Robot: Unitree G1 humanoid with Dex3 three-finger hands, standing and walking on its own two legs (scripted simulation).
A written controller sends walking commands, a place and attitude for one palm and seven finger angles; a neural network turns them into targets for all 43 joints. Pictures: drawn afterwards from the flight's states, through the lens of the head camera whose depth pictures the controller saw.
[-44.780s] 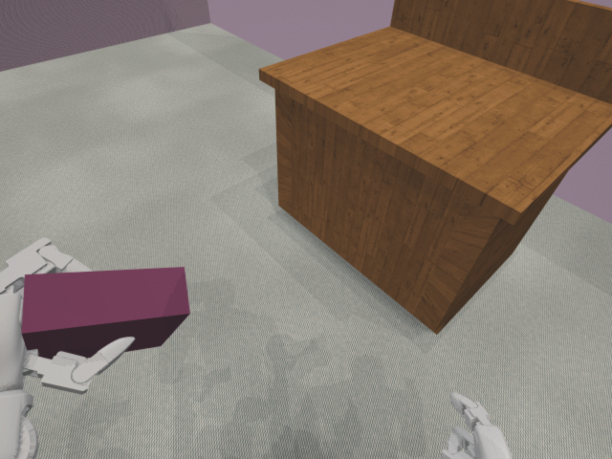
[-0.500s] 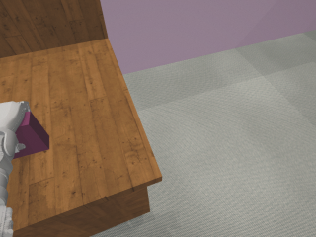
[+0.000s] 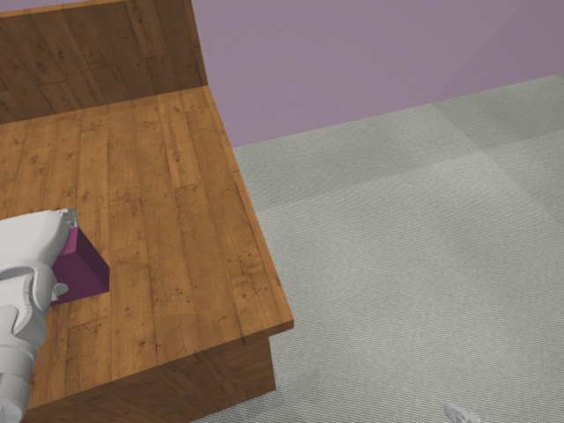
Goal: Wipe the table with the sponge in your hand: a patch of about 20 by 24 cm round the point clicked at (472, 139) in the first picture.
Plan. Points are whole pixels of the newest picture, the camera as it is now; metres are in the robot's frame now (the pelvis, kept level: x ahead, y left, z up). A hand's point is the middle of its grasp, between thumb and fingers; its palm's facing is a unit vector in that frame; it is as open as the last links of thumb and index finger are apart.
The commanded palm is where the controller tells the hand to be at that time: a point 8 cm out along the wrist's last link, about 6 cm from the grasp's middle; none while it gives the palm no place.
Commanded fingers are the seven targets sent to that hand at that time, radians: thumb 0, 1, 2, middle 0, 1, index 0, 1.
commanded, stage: wipe back along the first lane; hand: left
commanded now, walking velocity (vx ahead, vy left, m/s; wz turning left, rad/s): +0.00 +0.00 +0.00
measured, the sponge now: (54, 278) +0.29 +0.40 +0.00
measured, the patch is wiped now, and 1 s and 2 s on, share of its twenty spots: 1.00 1.00 1.00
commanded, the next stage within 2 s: lift the sponge slowly off the table in 0.68 s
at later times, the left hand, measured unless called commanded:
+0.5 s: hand (39, 293) +0.25 +0.37 +0.04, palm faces -0.07 +0.01 -1.00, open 9.1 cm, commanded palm +0.21 +0.36 +0.08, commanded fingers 0.00 0.10 1.30 -1.20 -1.60 -1.20 -1.60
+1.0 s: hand (32, 320) +0.21 +0.36 +0.04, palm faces -0.07 +0.01 -1.00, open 9.1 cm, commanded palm +0.19 +0.34 +0.09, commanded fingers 0.00 0.10 1.30 -1.20 -1.60 -1.20 -1.60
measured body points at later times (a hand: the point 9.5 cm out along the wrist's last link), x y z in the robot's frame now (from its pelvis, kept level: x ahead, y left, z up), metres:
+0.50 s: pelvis +0.01 -0.01 +0.01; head +0.03 -0.02 +0.45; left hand +0.25 +0.36 +0.10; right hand +0.20 -0.25 -0.11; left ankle -0.02 +0.07 -0.73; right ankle -0.01 -0.13 -0.73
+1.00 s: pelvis +0.01 +0.00 +0.01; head +0.03 -0.02 +0.46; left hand +0.21 +0.35 +0.10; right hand +0.21 -0.23 -0.10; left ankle -0.02 +0.07 -0.73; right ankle -0.01 -0.13 -0.73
